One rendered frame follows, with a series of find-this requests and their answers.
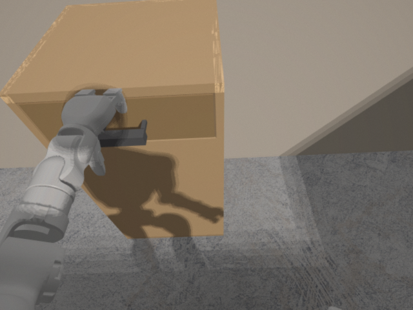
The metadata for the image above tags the drawer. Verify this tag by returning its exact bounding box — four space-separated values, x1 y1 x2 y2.
19 93 214 142

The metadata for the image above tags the left robot upper arm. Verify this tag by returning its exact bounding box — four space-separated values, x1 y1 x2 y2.
0 237 66 310

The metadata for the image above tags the cabinet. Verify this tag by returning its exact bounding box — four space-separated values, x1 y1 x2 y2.
0 0 225 239

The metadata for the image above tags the robot left forearm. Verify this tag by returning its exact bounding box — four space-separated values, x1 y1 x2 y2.
0 124 97 247

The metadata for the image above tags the robot left hand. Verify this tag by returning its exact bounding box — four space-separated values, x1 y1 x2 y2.
61 88 127 176

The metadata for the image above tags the handle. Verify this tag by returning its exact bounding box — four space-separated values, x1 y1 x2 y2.
97 119 147 147

